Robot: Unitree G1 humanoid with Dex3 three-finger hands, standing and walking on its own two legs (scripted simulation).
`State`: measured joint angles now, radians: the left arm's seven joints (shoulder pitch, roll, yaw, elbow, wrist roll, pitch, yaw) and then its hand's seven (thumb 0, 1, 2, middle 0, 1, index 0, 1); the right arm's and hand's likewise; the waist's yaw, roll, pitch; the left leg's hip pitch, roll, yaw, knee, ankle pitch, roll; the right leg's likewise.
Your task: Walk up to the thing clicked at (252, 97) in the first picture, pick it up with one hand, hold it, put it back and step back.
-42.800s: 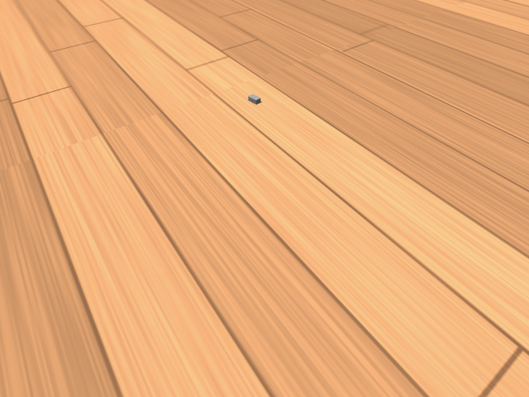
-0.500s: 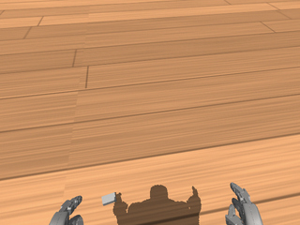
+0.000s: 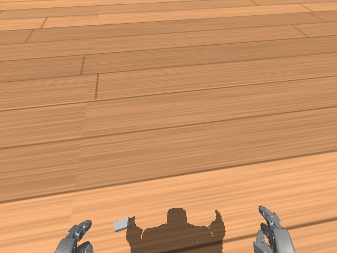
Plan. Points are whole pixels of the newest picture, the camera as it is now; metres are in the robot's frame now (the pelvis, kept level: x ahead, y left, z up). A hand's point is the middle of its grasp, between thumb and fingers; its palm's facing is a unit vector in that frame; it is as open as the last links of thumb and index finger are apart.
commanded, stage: home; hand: left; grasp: from above
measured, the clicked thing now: (122, 224) +0.43 +0.25 -0.70
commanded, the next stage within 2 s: stand in 0.12 s
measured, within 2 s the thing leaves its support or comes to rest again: neither
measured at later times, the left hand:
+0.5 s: hand out of the picture +0.11 +0.24 -0.10, palm faces +0.03 -0.95 -0.32, open 7.4 cm
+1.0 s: hand out of the picture +0.02 +0.26 -0.10, palm faces +0.04 -0.95 -0.32, open 7.4 cm
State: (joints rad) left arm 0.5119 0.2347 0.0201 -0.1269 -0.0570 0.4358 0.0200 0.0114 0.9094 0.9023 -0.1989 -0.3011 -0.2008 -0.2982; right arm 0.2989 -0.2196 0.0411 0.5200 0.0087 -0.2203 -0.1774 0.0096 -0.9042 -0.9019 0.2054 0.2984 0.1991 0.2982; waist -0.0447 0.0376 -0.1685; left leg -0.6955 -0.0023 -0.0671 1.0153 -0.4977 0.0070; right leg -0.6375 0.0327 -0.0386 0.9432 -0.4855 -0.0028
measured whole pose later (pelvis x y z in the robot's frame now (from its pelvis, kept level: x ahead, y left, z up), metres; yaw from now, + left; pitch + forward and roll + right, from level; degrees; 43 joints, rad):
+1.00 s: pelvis -0.01 +0.03 +0.06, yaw +1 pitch -5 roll +0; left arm 0.18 0.29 0.03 1.11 0.03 0.01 0.03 0.01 0.91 0.90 -0.20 -0.30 -0.20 -0.30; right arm 0.15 -0.27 -0.04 1.10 -0.03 0.00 -0.02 0.00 -0.91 -0.90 0.21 0.30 0.20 0.30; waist 0.02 0.00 0.07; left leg -0.11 -0.07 -0.03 0.37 -0.17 0.05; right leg -0.08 -0.05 0.00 0.36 -0.20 0.05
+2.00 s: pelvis +0.00 -0.01 +0.07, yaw +1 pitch -3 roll +0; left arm 0.10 0.31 0.03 1.14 0.01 0.00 0.01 0.00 0.91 0.90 -0.20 -0.30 -0.20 -0.30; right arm 0.11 -0.32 -0.01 1.14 -0.02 -0.01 -0.02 0.00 -0.91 -0.90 0.20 0.30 0.20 0.30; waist 0.00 0.01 0.06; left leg -0.10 -0.02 -0.06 0.31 -0.17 0.00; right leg -0.07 0.01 -0.02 0.30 -0.19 -0.01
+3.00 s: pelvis -0.04 +0.00 +0.05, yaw +1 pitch -2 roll +1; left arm 0.05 0.37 0.06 0.94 0.03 0.04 0.01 0.01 0.91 0.90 -0.20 -0.30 -0.21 -0.30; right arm 0.13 -0.41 -0.05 0.96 0.00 0.05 0.00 0.00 -0.91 -0.90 0.20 0.30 0.20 0.30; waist -0.02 -0.02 0.17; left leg -0.34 -0.05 -0.06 0.87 -0.46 0.02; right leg -0.27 -0.04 -0.01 0.53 -0.23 -0.01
